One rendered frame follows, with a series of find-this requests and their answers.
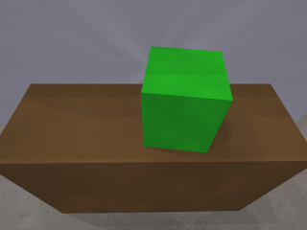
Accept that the carton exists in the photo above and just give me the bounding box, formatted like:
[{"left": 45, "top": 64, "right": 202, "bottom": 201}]
[{"left": 141, "top": 46, "right": 233, "bottom": 153}]

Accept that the pedestal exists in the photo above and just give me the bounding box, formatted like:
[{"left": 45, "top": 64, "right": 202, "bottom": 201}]
[{"left": 0, "top": 83, "right": 307, "bottom": 214}]

